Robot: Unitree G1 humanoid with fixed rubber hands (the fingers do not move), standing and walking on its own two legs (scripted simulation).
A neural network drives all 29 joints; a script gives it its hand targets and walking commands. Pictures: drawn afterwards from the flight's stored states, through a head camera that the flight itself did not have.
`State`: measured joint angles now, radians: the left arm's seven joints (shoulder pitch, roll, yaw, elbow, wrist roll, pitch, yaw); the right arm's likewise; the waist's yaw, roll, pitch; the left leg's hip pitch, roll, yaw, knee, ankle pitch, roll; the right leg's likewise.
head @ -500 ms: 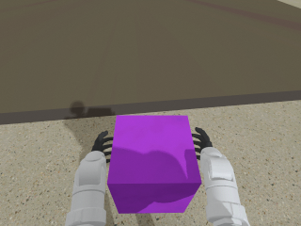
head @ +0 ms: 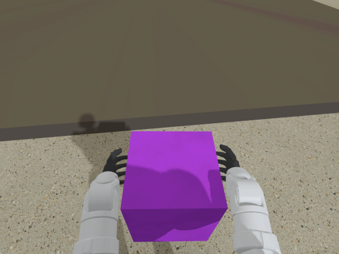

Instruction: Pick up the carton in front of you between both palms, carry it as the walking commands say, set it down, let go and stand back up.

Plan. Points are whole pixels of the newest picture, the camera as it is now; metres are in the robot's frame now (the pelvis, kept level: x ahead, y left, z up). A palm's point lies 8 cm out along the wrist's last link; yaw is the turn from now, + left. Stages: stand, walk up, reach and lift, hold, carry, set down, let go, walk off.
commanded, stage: hold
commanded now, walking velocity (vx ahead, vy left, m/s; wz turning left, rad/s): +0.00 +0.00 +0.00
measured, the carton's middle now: (171, 188) +0.29 +0.00 -0.03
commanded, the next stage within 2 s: carry in 0.14 s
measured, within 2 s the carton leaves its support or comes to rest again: neither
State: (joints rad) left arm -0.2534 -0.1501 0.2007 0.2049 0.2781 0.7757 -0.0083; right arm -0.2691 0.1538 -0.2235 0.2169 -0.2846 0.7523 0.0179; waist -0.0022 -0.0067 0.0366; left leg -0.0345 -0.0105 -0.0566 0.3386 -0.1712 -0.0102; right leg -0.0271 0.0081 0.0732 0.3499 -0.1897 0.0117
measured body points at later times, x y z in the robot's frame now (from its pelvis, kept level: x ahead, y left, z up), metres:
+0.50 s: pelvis +0.08 -0.02 +0.00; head +0.05 -0.02 +0.45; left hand +0.36 +0.13 +0.08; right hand +0.37 -0.17 +0.08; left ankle +0.09 +0.10 -0.72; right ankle +0.01 -0.13 -0.75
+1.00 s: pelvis +0.36 -0.05 -0.03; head +0.34 -0.05 +0.42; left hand +0.62 +0.09 +0.07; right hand +0.61 -0.21 +0.07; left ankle +0.18 +0.08 -0.75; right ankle +0.49 -0.14 -0.75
